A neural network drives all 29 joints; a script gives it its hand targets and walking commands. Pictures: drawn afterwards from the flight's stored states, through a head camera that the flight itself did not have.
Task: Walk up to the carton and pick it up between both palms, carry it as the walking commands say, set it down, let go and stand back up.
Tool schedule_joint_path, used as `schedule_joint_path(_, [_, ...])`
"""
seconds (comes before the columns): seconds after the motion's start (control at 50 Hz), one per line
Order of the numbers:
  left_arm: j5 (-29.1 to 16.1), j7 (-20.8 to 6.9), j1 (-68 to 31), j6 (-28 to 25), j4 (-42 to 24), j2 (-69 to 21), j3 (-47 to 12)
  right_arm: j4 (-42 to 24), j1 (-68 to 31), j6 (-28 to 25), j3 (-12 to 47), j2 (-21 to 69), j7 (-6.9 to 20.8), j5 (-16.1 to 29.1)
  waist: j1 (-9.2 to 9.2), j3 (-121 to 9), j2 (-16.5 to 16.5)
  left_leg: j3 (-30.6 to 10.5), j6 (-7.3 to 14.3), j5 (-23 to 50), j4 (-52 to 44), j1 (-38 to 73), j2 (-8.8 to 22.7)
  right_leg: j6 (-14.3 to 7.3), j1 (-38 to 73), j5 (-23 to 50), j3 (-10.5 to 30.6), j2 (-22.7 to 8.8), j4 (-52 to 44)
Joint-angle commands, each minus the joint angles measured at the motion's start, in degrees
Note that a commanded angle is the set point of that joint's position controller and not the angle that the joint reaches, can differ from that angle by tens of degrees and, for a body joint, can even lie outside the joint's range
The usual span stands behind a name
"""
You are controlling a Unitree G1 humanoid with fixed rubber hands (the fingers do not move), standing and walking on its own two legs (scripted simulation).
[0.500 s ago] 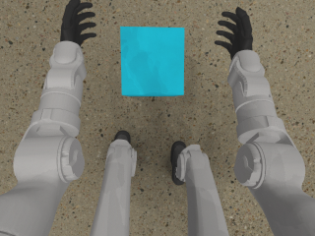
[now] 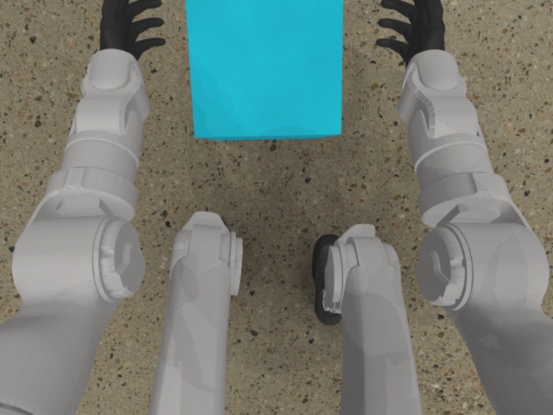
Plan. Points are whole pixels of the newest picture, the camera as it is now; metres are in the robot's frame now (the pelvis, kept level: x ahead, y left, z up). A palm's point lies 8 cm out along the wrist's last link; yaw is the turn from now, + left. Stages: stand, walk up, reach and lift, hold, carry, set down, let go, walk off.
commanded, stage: reach and lift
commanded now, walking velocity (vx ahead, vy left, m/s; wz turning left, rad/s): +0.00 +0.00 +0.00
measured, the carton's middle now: (266, 73) +0.52 +0.07 -0.35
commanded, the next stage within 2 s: none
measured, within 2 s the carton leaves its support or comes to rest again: leaves its support in 1.92 s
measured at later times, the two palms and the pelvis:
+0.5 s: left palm (156, 71) +0.50 +0.23 -0.29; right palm (385, 80) +0.52 -0.12 -0.29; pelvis -0.02 +0.00 -0.08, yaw -1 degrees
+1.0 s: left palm (158, 63) +0.51 +0.22 -0.28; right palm (370, 71) +0.53 -0.09 -0.28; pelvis -0.03 +0.00 -0.08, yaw -1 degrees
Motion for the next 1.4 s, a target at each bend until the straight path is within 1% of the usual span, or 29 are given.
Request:
schedule_joint_path(0.0, [-2.8,-0.3,-18.4,-2.7,-4.7,11.5,2.9,-5.1,-16.6,-1.9,3.5,-6.2,-0.4,4.2,6.04,-57.8,0.7,16.0,2.5,18.5,0.1,24.9,1.0,3.2,21.2,17.9,0.7,1.9,-3.7])
schedule_joint_path(0.1, [-2.4,0.4,-20.4,-2.5,-1.6,14.4,4.0,-7.3,-23.5,-1.8,6.0,-9.5,-0.4,5.8,9.15,-57.9,-0.8,16.0,2.7,17.2,3.3,25.1,1.5,3.9,20.7,15.4,0.2,1.5,0.2])
schedule_joint_path(0.12, [-3.4,0.5,-21.0,-2.5,-0.6,14.3,3.2,-5.9,-24.2,-1.7,6.9,-9.4,-0.3,6.5,9.24,-57.7,-2.0,15.8,2.9,16.4,3.8,25.2,1.7,4.1,20.9,14.3,0.0,1.2,1.2])
schedule_joint_path(0.18, [-3.8,0.9,-23.4,-3.1,-1.4,15.1,2.4,-3.9,-25.1,-1.4,8.5,-9.0,0.0,8.4,10.2,-57.0,-1.8,16.3,2.9,17.0,5.4,26.0,2.1,4.0,19.9,14.5,0.1,1.4,2.8])
schedule_joint_path(0.22, [-4.8,1.1,-25.2,-3.6,-3.4,15.3,1.2,-4.9,-26.1,-1.4,9.3,-8.9,-0.1,9.3,9.56,-59.8,-1.9,16.2,3.1,18.4,6.8,28.0,2.3,4.1,21.1,15.9,0.2,1.4,3.7])
schedule_joint_path(0.28, [-6.0,0.9,-27.5,-3.7,-1.8,15.4,-0.8,0.1,-25.9,-1.2,8.9,-10.0,-0.2,9.5,7.82,-57.2,-0.8,16.0,2.9,17.4,8.6,28.1,2.7,3.7,19.7,14.9,0.0,1.2,5.6])
schedule_joint_path(0.3, [-6.7,1.1,-29.6,-4.0,-4.7,15.8,-1.8,-1.1,-26.6,-1.4,8.6,-10.2,-0.4,9.8,7.0,-60.4,-0.2,15.7,2.9,18.7,9.1,30.6,2.8,3.5,20.9,16.1,-0.3,1.3,6.6])
schedule_joint_path(0.32, [-7.2,0.9,-29.2,-3.8,-3.3,15.0,-2.7,0.0,-26.1,-1.4,8.3,-11.4,-0.5,9.5,5.87,-59.7,0.3,15.5,2.7,19.1,9.6,31.0,2.9,3.4,20.6,16.1,-0.4,1.2,6.7])
schedule_joint_path(0.34, [-7.6,1.2,-30.5,-4.1,-5.0,16.0,-3.0,-2.8,-28.3,-1.9,8.3,-12.2,-0.8,10.0,6.21,-64.0,0.9,15.5,2.6,21.3,10.5,33.7,2.9,3.4,22.3,17.8,-0.7,1.2,7.6])
schedule_joint_path(0.36, [-8.6,1.3,-30.8,-4.0,-4.8,15.8,-4.0,-2.0,-28.0,-2.0,8.4,-12.7,-1.1,10.1,5.24,-65.8,1.2,15.6,2.3,21.4,11.0,34.1,3.0,3.2,24.3,18.5,-1.1,1.1,8.3])
schedule_joint_path(0.42, [-10.7,2.0,-31.9,-3.9,-6.5,16.9,-6.3,-7.0,-31.4,-2.5,10.4,-14.5,-2.0,12.6,6.14,-74.1,1.1,16.1,2.0,26.1,13.0,39.7,3.1,3.5,28.5,21.9,-2.0,1.0,9.9])
schedule_joint_path(0.46, [-10.9,2.0,-31.7,-4.1,-4.9,18.2,-5.1,-8.1,-32.5,-2.8,10.9,-14.5,-2.5,12.2,6.82,-68.6,-0.9,16.7,2.2,24.3,13.2,34.3,3.2,3.7,27.9,21.3,-1.1,0.8,9.4])
schedule_joint_path(0.48, [-10.9,1.7,-30.3,-3.8,-1.8,17.9,-5.0,-8.2,-32.7,-2.7,11.9,-13.0,-2.2,12.9,7.9,-65.6,-2.0,16.9,2.6,22.4,12.9,32.4,3.3,3.9,27.0,19.9,-1.1,0.7,8.7])
schedule_joint_path(0.56, [-9.1,0.5,-25.5,-2.8,4.8,15.6,-4.4,-1.4,-28.5,-1.4,12.5,-10.2,-0.9,13.1,9.21,-56.1,-2.4,17.0,3.3,16.5,11.5,27.8,3.8,4.0,22.8,14.6,-0.7,0.3,7.6])
schedule_joint_path(0.6, [-8.1,0.1,-26.0,-2.8,4.4,15.4,-3.9,-1.1,-27.4,-0.9,11.7,-9.2,-0.4,12.3,8.34,-55.4,-2.8,16.8,3.6,15.1,11.2,27.0,3.7,4.1,21.9,14.1,-0.8,0.6,7.1])
schedule_joint_path(0.62, [-7.4,-0.1,-26.1,-2.8,4.5,15.1,-3.7,-0.1,-27.1,-0.5,11.6,-8.7,0.0,12.0,8.64,-54.7,-2.4,16.8,3.6,14.9,11.1,27.0,3.7,4.0,20.9,13.7,-0.5,0.5,7.0])
schedule_joint_path(0.68, [-7.2,0.0,-30.0,-3.3,0.4,14.8,-3.5,-1.1,-28.6,-0.6,10.2,-9.1,0.1,10.7,7.26,-56.1,-1.9,16.6,3.2,15.4,11.3,27.9,3.5,3.5,21.3,14.4,-0.3,0.8,7.1])
schedule_joint_path(0.72, [-7.2,0.1,-31.0,-3.4,0.5,14.2,-3.8,-0.1,-29.2,-0.4,9.7,-8.4,0.4,10.3,7.22,-55.1,-1.0,16.5,3.3,15.2,11.1,28.7,3.2,3.5,20.0,13.8,-0.6,0.9,7.1])
schedule_joint_path(0.78, [-7.8,-0.4,-30.6,-2.8,1.7,11.1,-5.0,-2.2,-30.9,-1.0,9.8,-8.9,0.2,9.4,5.93,-55.5,-0.8,16.0,2.9,15.4,11.3,28.9,2.9,3.4,20.8,13.6,-0.8,1.0,7.3])
schedule_joint_path(0.86, [-8.3,-0.4,-33.2,-3.2,-0.3,8.7,-6.1,-5.2,-33.4,-1.6,11.5,-5.9,-0.1,9.8,6.26,-57.8,-1.0,16.3,2.8,17.6,11.7,29.7,2.5,3.4,22.9,16.1,-0.8,1.5,7.5])
schedule_joint_path(1.0, [-7.2,-1.2,-33.8,-2.5,0.6,2.2,-6.4,-1.6,-31.8,-1.2,10.0,-1.0,0.1,6.6,4.69,-55.7,-0.2,16.0,2.2,15.6,11.3,29.1,1.7,2.9,22.6,14.7,-0.8,2.5,7.5])
schedule_joint_path(1.02, [-7.4,-1.6,-33.7,-2.1,1.1,0.2,-6.8,-2.1,-32.0,-1.1,9.4,-0.3,0.3,5.7,3.99,-55.4,-0.1,15.7,2.1,15.7,11.1,29.5,1.4,3.0,22.4,14.5,-1.0,2.6,7.4])
schedule_joint_path(1.1, [-5.5,-3.2,-35.9,-1.5,0.4,-6.2,-7.0,-1.8,-33.5,-0.6,9.3,7.5,1.8,3.4,4.05,-53.6,0.0,15.7,2.2,14.5,10.7,28.3,0.7,2.9,21.9,14.1,-1.1,3.4,7.5])
schedule_joint_path(1.14, [-5.3,-5.2,-38.4,-0.9,0.2,-14.7,-9.3,-2.4,-35.3,-0.4,10.8,16.2,3.9,3.4,4.36,-53.9,0.6,15.7,2.3,14.7,10.9,28.8,0.4,2.6,20.9,14.1,-1.0,3.9,7.9])
schedule_joint_path(1.2, [-5.3,-9.7,-42.3,0.9,-0.5,-29.7,-11.9,-1.9,-37.8,0.7,12.2,31.3,8.1,1.3,2.76,-51.5,-0.8,15.9,2.8,13.0,11.8,25.2,-0.4,2.0,19.2,13.1,-0.9,4.8,8.2])
schedule_joint_path(1.24, [-4.3,-12.5,-43.3,2.4,-0.7,-36.8,-13.0,-1.8,-39.1,1.7,12.6,39.6,11.0,0.7,3.74,-50.3,-0.6,16.2,3.0,12.8,12.1,24.3,-0.8,1.7,17.3,12.7,-1.1,5.4,8.7])
schedule_joint_path(1.28, [-4.3,-14.3,-43.0,3.7,-1.5,-41.4,-13.2,-2.4,-38.3,2.4,11.6,42.6,12.7,-0.2,2.74,-50.1,-0.8,16.2,3.1,12.4,12.4,23.8,-1.2,1.3,16.4,12.4,-1.6,5.6,9.2])
schedule_joint_path(1.32, [-3.5,-15.6,-40.7,4.7,-0.6,-44.5,-12.2,-3.5,-38.6,3.0,12.1,45.3,14.0,-0.7,3.81,-48.8,-1.6,16.8,3.4,11.8,12.6,22.4,-1.3,1.4,15.1,11.2,-1.9,5.6,9.3])
schedule_joint_path(1.38, [-4.1,-17.2,-40.6,5.5,-2.6,-46.6,-12.3,-4.5,-38.2,3.9,12.5,48.2,14.9,-0.6,4.05,-50.7,-2.9,17.1,3.6,12.4,13.1,21.2,-1.3,1.4,16.4,11.9,-1.7,5.7,9.3])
